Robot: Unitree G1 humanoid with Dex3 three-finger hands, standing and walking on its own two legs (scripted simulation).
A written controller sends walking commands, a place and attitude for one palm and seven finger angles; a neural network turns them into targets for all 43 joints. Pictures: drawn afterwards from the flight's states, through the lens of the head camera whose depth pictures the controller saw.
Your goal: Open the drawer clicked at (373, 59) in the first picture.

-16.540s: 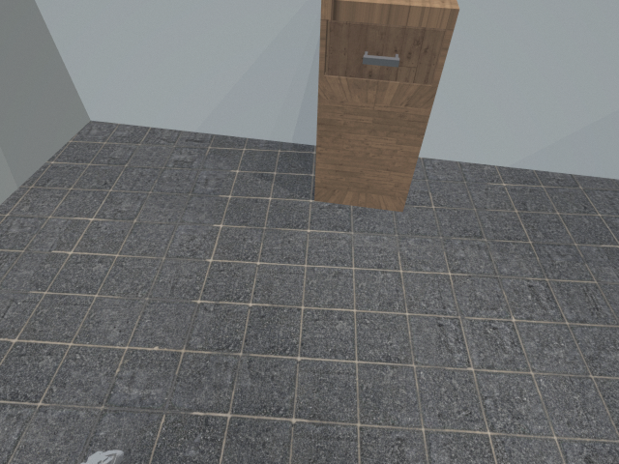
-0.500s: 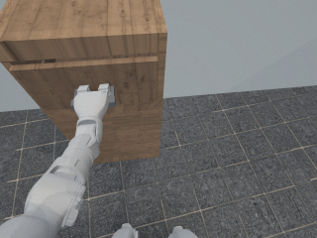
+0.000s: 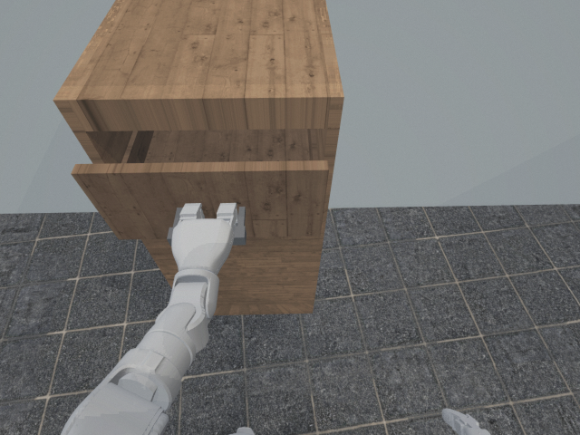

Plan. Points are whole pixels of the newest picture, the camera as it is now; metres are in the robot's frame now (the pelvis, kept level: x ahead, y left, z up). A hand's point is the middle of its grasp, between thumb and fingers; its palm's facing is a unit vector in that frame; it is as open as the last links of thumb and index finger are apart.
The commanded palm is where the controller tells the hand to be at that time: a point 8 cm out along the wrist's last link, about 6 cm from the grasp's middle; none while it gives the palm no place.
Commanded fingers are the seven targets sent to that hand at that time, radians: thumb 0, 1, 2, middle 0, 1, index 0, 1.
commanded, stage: pull the drawer open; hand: left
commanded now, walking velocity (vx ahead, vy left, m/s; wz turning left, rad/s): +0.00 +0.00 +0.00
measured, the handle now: (209, 224) +0.44 +0.14 +0.00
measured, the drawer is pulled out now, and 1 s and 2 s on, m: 0.09 0.25 0.30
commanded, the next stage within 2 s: open the thumb to release the handle in 1.52 s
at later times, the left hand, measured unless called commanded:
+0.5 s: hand (209, 277) +0.35 +0.13 -0.02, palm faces -0.01 -0.09 -1.00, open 5.4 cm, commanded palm +0.29 +0.14 +0.03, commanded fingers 0.00 0.90 0.90 -0.40 -1.35 -0.40 -1.35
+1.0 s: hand (201, 363) +0.23 +0.13 -0.02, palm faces +0.03 -0.16 -0.99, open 5.6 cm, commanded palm +0.18 +0.14 +0.03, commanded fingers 0.00 0.90 0.90 -0.40 -1.35 -0.40 -1.35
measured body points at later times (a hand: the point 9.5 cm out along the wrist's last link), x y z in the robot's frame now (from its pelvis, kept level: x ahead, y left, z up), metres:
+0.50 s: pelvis +0.00 -0.01 +0.01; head +0.05 -0.03 +0.45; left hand +0.35 +0.14 +0.03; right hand +0.06 -0.27 -0.13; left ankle +0.00 +0.10 -0.69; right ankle -0.04 -0.10 -0.69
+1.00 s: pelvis +0.00 -0.02 +0.00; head +0.01 -0.05 +0.45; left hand +0.22 +0.13 +0.03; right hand +0.23 -0.22 -0.08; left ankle +0.00 +0.10 -0.69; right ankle -0.04 -0.10 -0.69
